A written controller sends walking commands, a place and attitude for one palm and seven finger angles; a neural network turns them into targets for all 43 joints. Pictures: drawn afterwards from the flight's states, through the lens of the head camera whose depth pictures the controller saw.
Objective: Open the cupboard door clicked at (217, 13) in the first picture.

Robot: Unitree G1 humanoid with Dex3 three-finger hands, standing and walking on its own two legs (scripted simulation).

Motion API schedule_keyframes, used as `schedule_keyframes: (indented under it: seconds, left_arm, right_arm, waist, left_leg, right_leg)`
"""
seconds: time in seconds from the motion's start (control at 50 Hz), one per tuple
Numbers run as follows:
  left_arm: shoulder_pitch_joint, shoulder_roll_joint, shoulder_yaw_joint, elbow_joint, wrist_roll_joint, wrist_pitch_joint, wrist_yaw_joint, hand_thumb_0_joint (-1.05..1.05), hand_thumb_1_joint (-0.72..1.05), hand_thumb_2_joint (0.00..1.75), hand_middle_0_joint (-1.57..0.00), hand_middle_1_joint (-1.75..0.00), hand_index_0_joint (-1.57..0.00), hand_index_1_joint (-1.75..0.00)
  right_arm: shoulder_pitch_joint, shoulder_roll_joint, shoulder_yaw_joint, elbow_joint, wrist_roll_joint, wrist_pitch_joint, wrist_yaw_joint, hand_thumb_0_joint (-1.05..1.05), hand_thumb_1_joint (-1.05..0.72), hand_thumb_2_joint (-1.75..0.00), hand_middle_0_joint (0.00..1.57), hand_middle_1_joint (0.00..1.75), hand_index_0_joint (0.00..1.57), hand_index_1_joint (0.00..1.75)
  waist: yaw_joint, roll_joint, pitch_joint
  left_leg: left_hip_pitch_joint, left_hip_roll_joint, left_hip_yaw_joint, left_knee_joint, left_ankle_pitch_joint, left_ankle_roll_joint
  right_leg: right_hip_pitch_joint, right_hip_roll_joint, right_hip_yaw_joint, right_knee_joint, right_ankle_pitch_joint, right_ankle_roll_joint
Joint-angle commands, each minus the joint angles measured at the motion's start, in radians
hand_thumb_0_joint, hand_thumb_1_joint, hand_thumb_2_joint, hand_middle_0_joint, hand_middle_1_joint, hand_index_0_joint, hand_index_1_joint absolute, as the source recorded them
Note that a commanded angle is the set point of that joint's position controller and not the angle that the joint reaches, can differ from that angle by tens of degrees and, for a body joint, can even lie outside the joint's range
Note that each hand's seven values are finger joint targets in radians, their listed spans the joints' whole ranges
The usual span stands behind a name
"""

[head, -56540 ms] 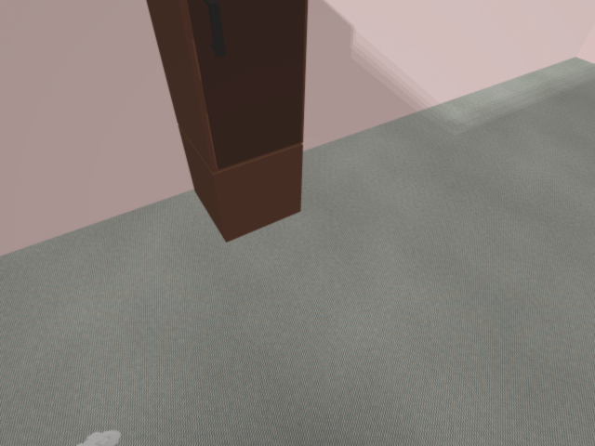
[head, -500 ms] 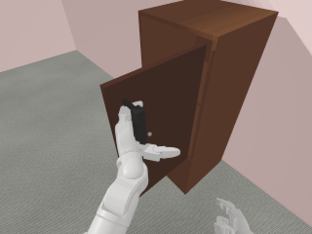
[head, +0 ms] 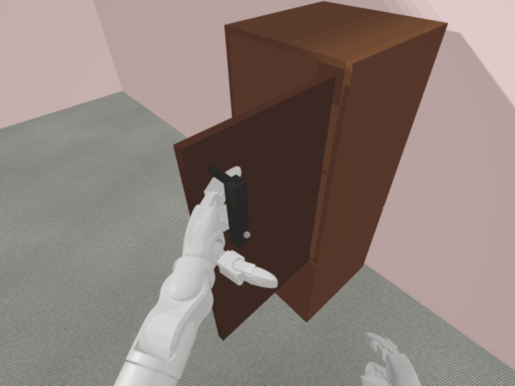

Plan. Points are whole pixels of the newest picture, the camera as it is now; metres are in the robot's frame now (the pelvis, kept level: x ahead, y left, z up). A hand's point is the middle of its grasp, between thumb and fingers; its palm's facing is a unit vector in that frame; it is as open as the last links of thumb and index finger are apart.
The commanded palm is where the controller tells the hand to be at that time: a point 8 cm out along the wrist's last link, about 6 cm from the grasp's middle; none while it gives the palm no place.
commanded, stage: slide the hand sideways off the handle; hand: left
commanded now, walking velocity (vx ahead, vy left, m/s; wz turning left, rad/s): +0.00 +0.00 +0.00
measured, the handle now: (228, 206) +0.35 +0.07 +0.14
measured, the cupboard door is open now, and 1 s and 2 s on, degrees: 92 92 92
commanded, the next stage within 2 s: draw the hand back to the body in 0.88 s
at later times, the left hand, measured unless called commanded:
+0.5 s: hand (220, 253) +0.26 +0.07 +0.13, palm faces -0.07 -1.00 +0.01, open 16.0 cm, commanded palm +0.22 +0.14 +0.13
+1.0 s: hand (178, 289) +0.21 +0.12 +0.13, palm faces +0.01 -1.00 -0.05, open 16.3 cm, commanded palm +0.18 +0.17 +0.14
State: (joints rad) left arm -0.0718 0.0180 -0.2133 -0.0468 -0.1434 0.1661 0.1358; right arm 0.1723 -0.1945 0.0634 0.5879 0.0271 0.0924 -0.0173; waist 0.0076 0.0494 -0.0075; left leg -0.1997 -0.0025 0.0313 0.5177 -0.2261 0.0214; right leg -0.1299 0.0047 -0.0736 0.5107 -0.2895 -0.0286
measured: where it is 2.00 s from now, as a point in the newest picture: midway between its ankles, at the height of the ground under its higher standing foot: outside the picture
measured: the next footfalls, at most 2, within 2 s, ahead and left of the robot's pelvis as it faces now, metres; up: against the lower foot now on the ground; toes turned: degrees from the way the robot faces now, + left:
none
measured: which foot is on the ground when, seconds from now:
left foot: down 0.00-1.00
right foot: down 0.00-1.00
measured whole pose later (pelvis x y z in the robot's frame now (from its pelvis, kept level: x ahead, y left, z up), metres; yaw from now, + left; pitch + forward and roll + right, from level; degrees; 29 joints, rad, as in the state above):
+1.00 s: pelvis +0.03 -0.03 -0.01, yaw +1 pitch -3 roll +0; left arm 0.52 0.20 0.06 -0.47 -0.25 0.02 -0.16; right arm 0.24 -0.25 0.04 0.54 0.04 -0.11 -0.06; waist 0.03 0.07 -0.04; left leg -0.25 0.03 -0.01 0.60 -0.30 -0.02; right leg -0.16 0.04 -0.11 0.55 -0.35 -0.07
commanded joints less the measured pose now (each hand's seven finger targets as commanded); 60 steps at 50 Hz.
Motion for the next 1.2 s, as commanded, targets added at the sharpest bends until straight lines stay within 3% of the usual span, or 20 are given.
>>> schedule_keyframes:
  seconds: [0.0,0.04,0.1,0.14,0.2,0.34,0.38,0.44,0.48,0.5,0.54,0.62,0.7,0.84,0.9,0.96,1.0,1.06,1.08,1.18]
  left_arm:
    - [-0.192,-0.01,0.022,-0.335,0.055,-0.085,0.038,0.0,-0.5,0.3,-0.15,-0.3,-0.15,-0.3]
    - [-0.115,0.019,0.031,-0.348,0.081,-0.084,0.037,0.0,-0.5,0.3,-0.15,-0.3,-0.15,-0.3]
    - [-0.108,0.051,0.046,-0.387,0.088,-0.069,0.023,0.0,-0.5,0.3,-0.15,-0.3,-0.15,-0.3]
    - [-0.09,0.087,0.082,-0.395,0.079,-0.058,0.008,0.0,-0.5,0.3,-0.15,-0.3,-0.15,-0.3]
    - [-0.094,0.079,0.085,-0.446,0.044,-0.059,-0.019,0.0,-0.5,0.3,-0.15,-0.3,-0.15,-0.3]
    - [0.13,0.141,0.198,-0.462,-0.001,-0.056,-0.058,0.0,-0.5,0.3,-0.15,-0.3,-0.15,-0.3]
    - [0.169,0.128,0.182,-0.509,0.003,-0.059,-0.068,0.0,-0.5,0.3,-0.15,-0.3,-0.15,-0.3]
    - [0.254,0.169,0.226,-0.531,0.003,-0.062,-0.08,0.0,-0.5,0.3,-0.15,-0.3,-0.15,-0.3]
    - [0.275,0.179,0.233,-0.582,0.001,-0.07,-0.091,0.0,-0.5,0.3,-0.15,-0.3,-0.15,-0.3]
    - [0.299,0.167,0.219,-0.61,0.003,-0.076,-0.099,0.0,-0.5,0.3,-0.15,-0.3,-0.15,-0.3]
    - [0.382,0.188,0.242,-0.639,-0.006,-0.087,-0.111,0.0,-0.5,0.3,-0.15,-0.3,-0.15,-0.3]
    - [0.439,0.209,0.272,-0.69,-0.034,-0.115,-0.151,0.0,-0.5,0.3,-0.15,-0.3,-0.15,-0.3]
    - [0.461,0.224,0.287,-0.697,-0.057,-0.15,-0.188,0.0,-0.5,0.3,-0.15,-0.3,-0.15,-0.3]
    - [0.534,0.262,0.323,-0.681,-0.101,-0.21,-0.276,0.0,-0.5,0.3,-0.15,-0.3,-0.15,-0.3]
    - [0.475,0.273,0.342,-0.645,-0.119,-0.219,-0.298,0.0,-0.5,0.3,-0.15,-0.3,-0.15,-0.3]
    - [0.417,0.265,0.328,-0.63,-0.119,-0.226,-0.292,0.0,-0.5,0.3,-0.15,-0.3,-0.15,-0.3]
    - [0.406,0.294,0.365,-0.627,-0.122,-0.23,-0.279,0.0,-0.5,0.3,-0.15,-0.3,-0.15,-0.3]
    - [0.447,0.32,0.41,-0.626,-0.126,-0.23,-0.274,0.0,-0.5,0.3,-0.15,-0.3,-0.15,-0.3]
    - [0.456,0.311,0.4,-0.631,-0.128,-0.229,-0.279,0.0,-0.5,0.3,-0.15,-0.3,-0.15,-0.3]
    - [0.445,0.314,0.412,-0.608,-0.151,-0.19,-0.301,0.0,-0.5,0.3,-0.15,-0.3,-0.15,-0.3]
  right_arm:
    - [-0.206,-0.073,-0.032,-0.213,-0.008,-0.059,0.019,0.0,-0.9,-0.9,0.2,0.3,0.2,0.3]
    - [-0.198,-0.075,-0.034,-0.218,-0.008,-0.046,0.029,0.0,-0.9,-0.9,0.2,0.3,0.2,0.3]
    - [-0.214,-0.072,-0.029,-0.234,-0.008,-0.033,0.02,0.0,-0.9,-0.9,0.2,0.3,0.2,0.3]
    - [-0.214,-0.073,-0.026,-0.236,-0.007,-0.028,0.008,0.0,-0.9,-0.9,0.2,0.3,0.2,0.3]
    - [-0.226,-0.072,-0.021,-0.241,-0.006,-0.04,-0.007,0.0,-0.9,-0.9,0.2,0.3,0.2,0.3]
    - [-0.195,-0.079,-0.022,-0.239,-0.002,-0.052,-0.009,0.0,-0.9,-0.9,0.2,0.3,0.2,0.3]
    - [-0.193,-0.081,-0.025,-0.254,-0.003,-0.054,-0.005,0.0,-0.9,-0.9,0.2,0.3,0.2,0.3]
    - [-0.184,-0.085,-0.028,-0.258,0.0,-0.055,-0.001,0.0,-0.9,-0.9,0.2,0.3,0.2,0.3]
    - [-0.176,-0.088,-0.031,-0.267,0.0,-0.062,-0.001,0.0,-0.9,-0.9,0.2,0.3,0.2,0.3]
    - [-0.175,-0.088,-0.032,-0.273,0.0,-0.067,0.0,0.0,-0.9,-0.9,0.2,0.3,0.2,0.3]
    - [-0.153,-0.09,-0.036,-0.277,0.002,-0.078,0.001,0.0,-0.9,-0.9,0.2,0.3,0.2,0.3]
    - [-0.135,-0.098,-0.04,-0.279,0.006,-0.105,-0.006,0.0,-0.9,-0.9,0.2,0.3,0.2,0.3]
    - [-0.107,-0.105,-0.045,-0.272,0.009,-0.148,-0.018,0.0,-0.9,-0.9,0.2,0.3,0.2,0.3]
    - [-0.078,-0.121,-0.054,-0.253,0.013,-0.231,-0.036,0.0,-0.9,-0.9,0.2,0.3,0.2,0.3]
    - [-0.075,-0.127,-0.054,-0.234,0.013,-0.259,-0.045,0.0,-0.9,-0.9,0.2,0.3,0.2,0.3]
    - [-0.093,-0.124,-0.053,-0.227,0.016,-0.287,-0.049,0.0,-0.9,-0.9,0.2,0.3,0.2,0.3]
    - [-0.093,-0.125,-0.054,-0.22,0.013,-0.303,-0.053,0.0,-0.9,-0.9,0.2,0.3,0.2,0.3]
    - [-0.096,-0.121,-0.052,-0.216,0.014,-0.317,-0.051,0.0,-0.9,-0.9,0.2,0.3,0.2,0.3]
    - [-0.098,-0.121,-0.05,-0.215,0.016,-0.321,-0.05,0.0,-0.9,-0.9,0.2,0.3,0.2,0.3]
    - [-0.101,-0.13,-0.048,-0.211,0.024,-0.334,-0.055,0.0,-0.9,-0.9,0.2,0.3,0.2,0.3]
  waist:
    - [0.037,-0.089,-0.14]
    - [0.041,-0.077,-0.117]
    - [0.029,-0.06,-0.086]
    - [0.027,-0.09,-0.067]
    - [0.02,-0.071,-0.085]
    - [0.05,-0.08,-0.145]
    - [0.047,-0.095,-0.141]
    - [0.053,-0.064,-0.112]
    - [0.046,-0.073,-0.118]
    - [0.046,-0.047,-0.124]
    - [0.052,-0.048,-0.143]
    - [0.038,-0.062,-0.134]
    - [0.021,-0.064,-0.099]
    - [0.021,-0.078,-0.099]
    - [0.01,-0.097,-0.058]
    - [0.011,-0.052,-0.022]
    - [0.023,-0.068,-0.047]
    - [0.043,-0.061,-0.082]
    - [0.043,-0.04,-0.084]
    - [0.043,-0.063,-0.057]
  left_leg:
    - [0.1,0.008,-0.044,-0.087,0.051,0.005]
    - [0.086,0.011,-0.038,-0.085,0.058,0.004]
    - [0.088,0.004,-0.025,-0.081,0.031,0.012]
    - [0.082,0.002,-0.025,-0.081,0.018,0.014]
    - [0.108,0.0,-0.025,-0.078,0.017,0.015]
    - [0.103,0.002,-0.019,-0.08,0.137,0.012]
    - [0.103,0.005,-0.017,-0.076,0.165,0.014]
    - [0.089,0.006,-0.01,-0.062,0.178,0.016]
    - [0.087,0.006,-0.012,-0.054,0.188,0.017]
    - [0.094,0.006,-0.008,-0.047,0.206,0.018]
    - [0.092,0.007,-0.009,-0.034,0.233,0.017]
    - [0.083,0.004,-0.006,-0.011,0.226,0.02]
    - [0.072,0.0,-0.013,0.013,0.188,0.021]
    - [0.038,-0.007,-0.028,0.052,0.155,0.023]
    - [0.011,-0.009,-0.036,0.064,0.105,0.021]
    - [0.005,-0.012,-0.039,0.067,0.062,0.019]
    - [0.006,-0.012,-0.045,0.061,0.05,0.018]
    - [0.006,-0.01,-0.045,0.051,0.071,0.017]
    - [0.012,-0.01,-0.041,0.046,0.076,0.016]
    - [0.013,-0.003,-0.043,0.02,0.075,0.018]
  right_leg:
    - [-0.083,0.006,0.036,-0.124,0.047,-0.01]
    - [-0.078,0.005,0.044,-0.132,0.053,-0.012]
    - [-0.091,0.0,0.064,-0.164,0.025,-0.007]
    - [-0.09,-0.003,0.071,-0.189,-0.005,-0.005]
    - [-0.089,-0.003,0.073,-0.2,-0.017,-0.001]
    - [-0.013,0.006,0.048,-0.139,0.193,0.001]
    - [-0.015,0.01,0.04,-0.118,0.245,0.004]
    - [-0.027,0.01,0.047,-0.116,0.274,0.004]
    - [-0.028,0.012,0.045,-0.101,0.293,0.005]
    - [-0.029,0.011,0.047,-0.092,0.32,0.006]
    - [-0.016,0.012,0.041,-0.076,0.359,0.006]
    - [-0.036,0.007,0.048,-0.069,0.407,0.021]
    - [-0.082,0.001,0.054,-0.08,0.371,0.031]
    - [-0.095,-0.025,0.088,-0.088,0.366,0.052]
    - [-0.134,-0.033,0.107,-0.113,0.272,0.058]
    - [-0.168,-0.041,0.121,-0.145,0.132,0.047]
    - [-0.159,-0.042,0.125,-0.153,0.082,0.044]
    - [-0.123,-0.045,0.116,-0.137,0.121,0.041]
    - [-0.122,-0.04,0.107,-0.131,0.129,0.038]
    - [-0.133,-0.019,0.07,-0.126,0.121,0.034]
